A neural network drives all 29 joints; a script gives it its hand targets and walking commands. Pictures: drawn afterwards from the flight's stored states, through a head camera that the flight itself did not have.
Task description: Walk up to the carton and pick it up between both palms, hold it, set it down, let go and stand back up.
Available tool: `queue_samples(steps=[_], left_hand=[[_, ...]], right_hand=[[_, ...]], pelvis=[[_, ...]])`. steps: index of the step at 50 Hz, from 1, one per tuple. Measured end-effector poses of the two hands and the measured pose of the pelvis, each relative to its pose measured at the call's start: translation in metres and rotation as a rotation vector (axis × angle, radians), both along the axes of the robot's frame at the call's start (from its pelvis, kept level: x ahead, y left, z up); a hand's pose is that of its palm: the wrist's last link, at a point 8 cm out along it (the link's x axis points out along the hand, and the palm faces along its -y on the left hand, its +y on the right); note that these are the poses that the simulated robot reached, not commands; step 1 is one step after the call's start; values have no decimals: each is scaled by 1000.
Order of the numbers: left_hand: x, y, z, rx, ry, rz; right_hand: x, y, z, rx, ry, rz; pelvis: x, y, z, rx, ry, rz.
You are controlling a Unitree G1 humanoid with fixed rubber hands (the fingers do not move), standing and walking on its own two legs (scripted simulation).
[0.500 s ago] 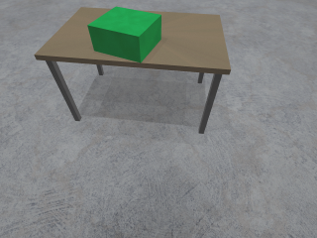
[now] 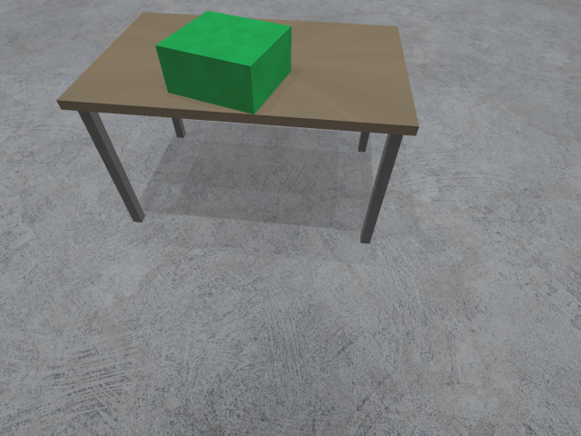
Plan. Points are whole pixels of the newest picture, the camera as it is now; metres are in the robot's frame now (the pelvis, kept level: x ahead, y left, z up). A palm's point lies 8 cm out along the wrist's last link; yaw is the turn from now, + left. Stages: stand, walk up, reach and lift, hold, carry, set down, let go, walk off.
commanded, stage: stand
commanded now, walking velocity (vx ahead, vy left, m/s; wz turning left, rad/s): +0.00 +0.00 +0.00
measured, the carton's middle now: (229, 59) +1.21 +0.17 -0.07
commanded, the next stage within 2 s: walk up in 0.34 s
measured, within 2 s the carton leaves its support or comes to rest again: neither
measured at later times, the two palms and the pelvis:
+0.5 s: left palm out of the picture +0.07 +0.29 -0.12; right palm out of the picture +0.06 -0.29 -0.12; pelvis +0.00 +0.00 +0.00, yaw +0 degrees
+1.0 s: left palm out of the picture +0.11 +0.32 -0.11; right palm (499, 419) +0.16 -0.32 -0.14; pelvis +0.08 -0.01 -0.03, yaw -4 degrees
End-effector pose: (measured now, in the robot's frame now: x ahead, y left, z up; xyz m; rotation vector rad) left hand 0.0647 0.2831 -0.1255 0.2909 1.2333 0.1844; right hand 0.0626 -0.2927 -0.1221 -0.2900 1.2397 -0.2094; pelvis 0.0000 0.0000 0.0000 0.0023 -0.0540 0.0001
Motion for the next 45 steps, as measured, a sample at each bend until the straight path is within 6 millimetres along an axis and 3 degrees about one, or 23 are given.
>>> queue_samples(steps=[27,33,38,41,45], left_hand=[[0,3,4,10,-12,-6],[3,14,-2,49,-23,-55],[17,13,1,93,-37,-72],[22,14,9,115,-60,-52],[25,21,18,146,-39,-39]], right_hand=[[-2,2,-3,8,-10,0],[-2,-17,-11,10,-85,-15],[-8,-41,-28,6,-44,-41],[5,-47,-30,0,-11,-38],[41,-44,-27,8,-53,-10]], pelvis=[[-1,0,-1,0,3,-11],[5,-4,-19,32,-1,-59],[25,-16,-31,7,-19,-69],[39,-18,-30,-10,-18,-72],[56,-15,-27,-32,-19,-73]])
